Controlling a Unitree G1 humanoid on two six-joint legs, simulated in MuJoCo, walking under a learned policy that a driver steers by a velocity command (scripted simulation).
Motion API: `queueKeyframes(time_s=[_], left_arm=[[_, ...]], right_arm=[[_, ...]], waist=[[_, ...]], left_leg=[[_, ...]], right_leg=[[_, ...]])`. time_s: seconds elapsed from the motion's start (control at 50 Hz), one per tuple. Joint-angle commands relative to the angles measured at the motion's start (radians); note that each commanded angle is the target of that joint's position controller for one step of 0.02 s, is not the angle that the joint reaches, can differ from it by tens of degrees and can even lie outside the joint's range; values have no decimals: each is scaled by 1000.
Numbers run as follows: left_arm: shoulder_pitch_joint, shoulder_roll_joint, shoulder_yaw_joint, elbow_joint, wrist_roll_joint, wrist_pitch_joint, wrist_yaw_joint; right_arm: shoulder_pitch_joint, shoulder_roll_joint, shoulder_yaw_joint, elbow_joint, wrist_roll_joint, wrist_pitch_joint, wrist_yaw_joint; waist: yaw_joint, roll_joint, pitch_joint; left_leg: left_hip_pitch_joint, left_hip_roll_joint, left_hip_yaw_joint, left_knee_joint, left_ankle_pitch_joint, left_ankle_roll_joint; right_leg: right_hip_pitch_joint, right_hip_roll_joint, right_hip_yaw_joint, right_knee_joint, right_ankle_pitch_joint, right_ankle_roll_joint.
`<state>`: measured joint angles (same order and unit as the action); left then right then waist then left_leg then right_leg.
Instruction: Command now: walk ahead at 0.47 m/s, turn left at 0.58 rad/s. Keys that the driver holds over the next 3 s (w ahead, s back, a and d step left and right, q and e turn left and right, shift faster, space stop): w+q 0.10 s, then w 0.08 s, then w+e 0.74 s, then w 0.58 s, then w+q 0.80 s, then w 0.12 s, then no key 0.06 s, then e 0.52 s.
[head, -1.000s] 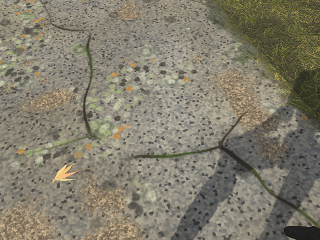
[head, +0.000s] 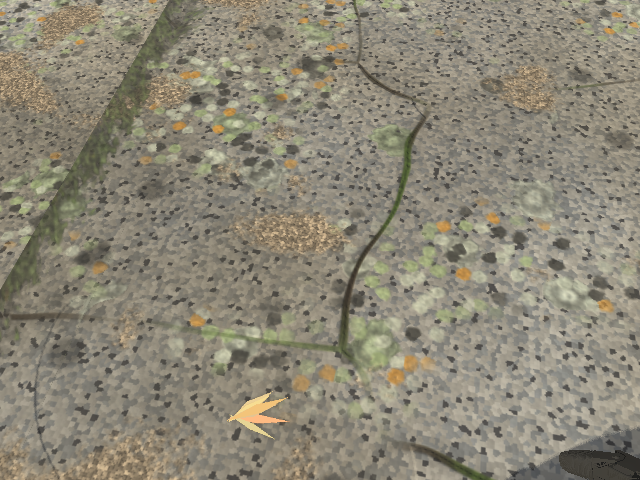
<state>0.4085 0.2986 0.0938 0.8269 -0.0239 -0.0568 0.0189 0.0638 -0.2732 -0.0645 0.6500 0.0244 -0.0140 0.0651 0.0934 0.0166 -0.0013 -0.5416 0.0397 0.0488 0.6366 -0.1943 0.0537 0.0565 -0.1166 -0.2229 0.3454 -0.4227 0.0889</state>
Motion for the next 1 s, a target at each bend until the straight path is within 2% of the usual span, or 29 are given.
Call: queueKeyframes(time_s=[0.02,0.04,0.06,0.08,0.1,0.12,0.14,0.16,0.22,0.32,0.38,0.44,0.46,0.5,0.52,0.54,0.56,0.58,0.6,0.62,0.64,0.66,0.68,0.74,0.78,0.84,0.92,0.96,1.0], left_arm=[[-37,171,33,-68,1,-6,9],[-11,52,-10,-141,50,-24,2],[-60,58,-21,-160,31,-68,-3],[-161,133,-1,-183,-14,-85,-10],[-178,128,-6,-185,-10,-95,-9],[-165,128,-4,-164,17,-95,-1],[-141,133,3,-154,29,-85,0],[-121,128,3,-148,28,-71,-5],[-116,86,-8,-136,31,-41,-13],[-280,41,-35,-163,15,-44,-32],[-364,39,-41,-190,-1,-48,-52],[-409,44,-40,-221,-2,-48,-74],[-410,46,-40,-230,0,-48,-81],[-360,66,-30,-232,7,-43,-88],[-292,94,-15,-222,11,-38,-85],[-159,135,8,-195,13,-35,-78],[-11,199,30,-176,14,-28,-66],[36,289,48,-172,7,-32,-64],[69,193,26,-169,-4,-28,-60],[17,162,14,-178,5,-24,-51],[-42,150,10,-193,10,-21,-47],[-98,135,4,-206,14,-18,-45],[-131,118,-4,-222,25,-18,-42],[-164,125,-2,-227,19,-19,-32],[-150,152,6,-217,14,-17,-20],[-111,160,10,-197,5,-5,-8],[-49,159,12,-172,-5,10,-5],[-44,145,9,-164,1,15,-3],[-54,122,2,-162,7,19,-5]], right_arm=[[284,-201,-93,9,5,-6,-16],[353,-342,-119,17,11,-6,-37],[383,-318,-98,-14,3,-22,-35],[362,-240,-73,7,-8,-36,-28],[321,-203,-62,11,-4,-43,-29],[241,-165,-48,-1,-4,-42,-32],[180,-130,-35,-17,-14,-43,-34],[150,-120,-31,-26,-24,-45,-36],[155,-131,-30,5,-23,-64,-45],[213,-140,-24,57,-25,-72,-60],[259,-162,-27,92,-22,-75,-61],[283,-168,-32,119,-19,-63,-63],[282,-172,-34,123,-18,-57,-66],[261,-192,-40,116,-19,-45,-75],[255,-204,-42,111,-21,-37,-81],[236,-205,-39,103,-20,-27,-88],[249,-182,-26,82,-34,-30,-98],[380,-58,15,48,-54,-56,-79],[310,-123,9,56,-36,-91,-59],[212,-163,-1,16,4,-114,-45],[154,-152,7,-2,1,-126,-45],[125,-147,3,-8,-19,-128,-49],[138,-152,-4,-10,-31,-119,-53],[184,-125,1,-2,-43,-88,-63],[128,-99,11,-19,-46,-79,-70],[7,-73,22,-40,-41,-85,-65],[-73,-103,9,-62,-20,-100,-52],[-53,-126,-3,-56,-17,-109,-44],[35,-138,-17,-32,-21,-118,-45]], waist=[[-222,-71,-156],[-187,232,-236],[-212,207,-405],[-232,111,-275],[-200,96,-183],[-153,37,-124],[-109,52,-88],[-83,73,-76],[-64,54,-47],[-133,48,26],[-170,35,69],[-178,18,90],[-172,20,84],[-135,47,27],[-98,66,-31],[-22,57,-108],[39,-10,-215],[-41,-267,-346],[18,-215,-416],[25,-161,-259],[0,-43,-169],[-39,20,-86],[-75,3,-64],[-119,-49,-34],[-105,-57,-11],[-53,-80,-4],[-23,-103,-14],[-35,-126,-21],[-86,-146,-36]], left_leg=[[562,-103,28,-80,30,99],[907,193,-506,-137,-87,257],[975,311,-900,-329,-226,353],[915,283,-750,-350,-154,296],[786,241,-616,-334,-78,266],[637,202,-503,-333,4,235],[513,165,-426,-357,96,219],[440,149,-394,-384,151,220],[363,137,-281,-430,318,225],[369,105,-137,-475,300,156],[439,147,-118,-501,233,147],[579,194,-89,-459,308,133],[619,204,-77,-430,377,123],[663,200,-42,-318,703,97],[677,188,-24,-208,896,82],[632,152,15,-14,990,55],[417,122,36,267,762,18],[-30,-98,-5,679,-69,-60],[-174,-118,-169,783,-343,-55],[-259,-56,-188,780,-276,-38],[-244,-11,-174,701,-207,-28],[-205,17,-158,602,-172,-34],[-137,39,-158,550,-149,-42],[-69,50,-126,422,-122,-92],[-55,39,-105,291,-15,-122],[30,-6,-96,50,216,-134],[77,-44,-126,-99,248,-124],[95,-37,-131,-133,196,-97],[213,-40,-100,-185,152,-50]], right_leg=[[-262,-121,-4,443,831,-119],[-724,15,14,853,90,-37],[-863,113,271,1024,-183,-40],[-964,66,304,1051,-84,-61],[-956,27,290,993,-1,-82],[-888,-13,288,916,69,-83],[-802,-38,291,851,119,-82],[-745,-45,289,825,150,-78],[-726,-39,261,729,237,-49],[-719,-10,234,397,555,-70],[-724,17,229,282,612,-99],[-784,44,241,223,528,-136],[-785,56,235,214,483,-149],[-687,109,184,215,377,-180],[-588,149,150,228,324,-200],[-402,191,127,192,343,-230],[-95,79,302,206,413,-288],[291,-176,853,141,243,-497],[373,-203,1053,-2,121,-504],[274,-178,910,-24,110,-445],[123,-142,806,-36,171,-413],[-28,-108,727,-55,281,-397],[-126,-80,674,-81,362,-394],[-282,-39,584,-121,474,-404],[-349,-6,520,-129,491,-388],[-392,50,471,-105,404,-330],[-305,22,566,-32,299,-302],[-231,-13,613,24,285,-287],[-216,-1,618,103,340,-258]])
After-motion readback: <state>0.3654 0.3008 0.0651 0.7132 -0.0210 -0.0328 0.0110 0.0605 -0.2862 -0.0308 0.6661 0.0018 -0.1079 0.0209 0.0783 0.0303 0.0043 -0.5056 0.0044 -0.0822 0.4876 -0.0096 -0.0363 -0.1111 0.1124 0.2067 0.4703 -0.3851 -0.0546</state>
